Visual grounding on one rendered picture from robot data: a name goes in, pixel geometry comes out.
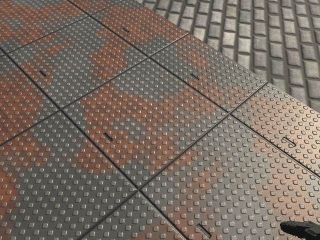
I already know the right robot hand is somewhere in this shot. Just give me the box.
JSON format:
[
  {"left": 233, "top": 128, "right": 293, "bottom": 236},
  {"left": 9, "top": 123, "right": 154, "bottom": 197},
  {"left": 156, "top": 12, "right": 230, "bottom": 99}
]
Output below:
[{"left": 280, "top": 221, "right": 320, "bottom": 240}]

